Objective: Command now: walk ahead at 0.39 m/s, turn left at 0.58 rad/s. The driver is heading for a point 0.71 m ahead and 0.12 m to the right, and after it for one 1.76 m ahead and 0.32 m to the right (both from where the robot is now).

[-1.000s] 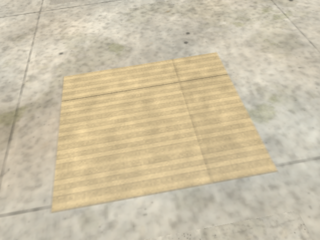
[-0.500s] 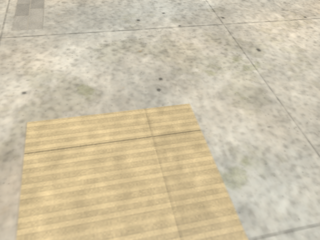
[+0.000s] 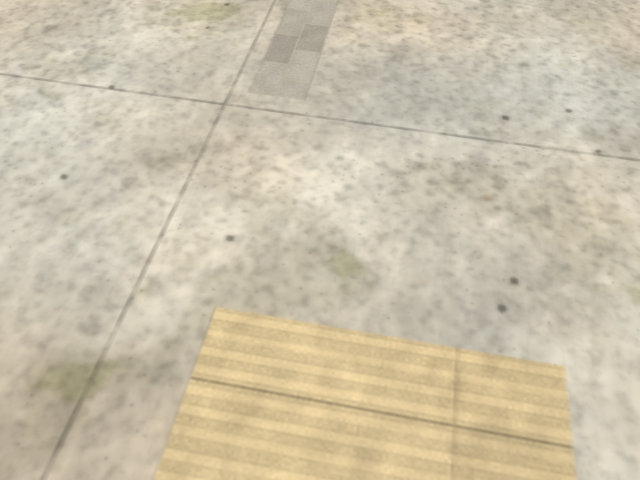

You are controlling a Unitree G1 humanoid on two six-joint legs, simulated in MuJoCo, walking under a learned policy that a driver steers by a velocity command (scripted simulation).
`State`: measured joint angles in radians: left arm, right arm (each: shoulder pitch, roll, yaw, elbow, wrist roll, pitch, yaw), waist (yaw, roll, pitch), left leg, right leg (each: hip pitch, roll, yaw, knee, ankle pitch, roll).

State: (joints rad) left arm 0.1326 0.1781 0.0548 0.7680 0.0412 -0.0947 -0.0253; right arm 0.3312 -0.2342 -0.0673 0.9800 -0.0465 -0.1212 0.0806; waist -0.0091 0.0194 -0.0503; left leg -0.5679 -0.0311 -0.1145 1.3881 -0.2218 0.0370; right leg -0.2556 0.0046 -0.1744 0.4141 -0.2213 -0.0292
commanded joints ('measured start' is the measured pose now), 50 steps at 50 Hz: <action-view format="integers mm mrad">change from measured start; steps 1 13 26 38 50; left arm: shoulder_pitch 15 166 162 35 132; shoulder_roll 20 120 112 211 211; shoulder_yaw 9 14 33 49 61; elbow -25 54 -24 -146 -147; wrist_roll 13 -62 -47 -48 -58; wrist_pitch -34 -9 123 70 54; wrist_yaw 22 67 94 78 58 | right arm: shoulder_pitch -111 -59 -345 -367 -367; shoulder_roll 38 -195 -112 -105 -105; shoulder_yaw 21 -34 -33 -62 -35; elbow -115 -208 -221 -198 -214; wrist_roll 7 -1 39 41 76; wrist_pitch -1 56 80 122 44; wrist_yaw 4 -100 -130 -155 -95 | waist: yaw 5 -132 49 16 55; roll -57 50 129 -147 -199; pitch -23 -187 -51 5 6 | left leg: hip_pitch -246 727 173 -184 63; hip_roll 110 244 345 66 36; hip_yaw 1 -61 98 36 67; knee -37 -770 -1154 -289 -769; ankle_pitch -13 1175 94 -57 -9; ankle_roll -20 105 193 -56 -83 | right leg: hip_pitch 225 -162 -134 94 74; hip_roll -296 -36 -98 -240 -200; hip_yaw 171 43 151 496 578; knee -217 343 505 -141 -178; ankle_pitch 628 175 -121 102 -254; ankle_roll -247 36 84 -152 -197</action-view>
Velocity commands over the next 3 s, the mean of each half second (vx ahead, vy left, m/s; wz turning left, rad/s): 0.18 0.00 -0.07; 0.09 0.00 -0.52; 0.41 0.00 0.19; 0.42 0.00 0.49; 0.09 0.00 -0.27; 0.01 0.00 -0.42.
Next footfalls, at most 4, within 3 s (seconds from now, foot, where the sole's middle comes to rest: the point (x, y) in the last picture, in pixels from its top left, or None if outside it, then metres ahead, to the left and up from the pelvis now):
0.24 left None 0.30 0.13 -0.77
0.64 right None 0.20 -0.12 -0.77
1.14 left None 0.31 0.08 -0.77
1.54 right None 0.45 -0.22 -0.77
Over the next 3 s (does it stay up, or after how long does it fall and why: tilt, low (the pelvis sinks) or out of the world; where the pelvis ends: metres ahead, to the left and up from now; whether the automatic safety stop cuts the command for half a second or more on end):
stays up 0.68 -0.10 0.00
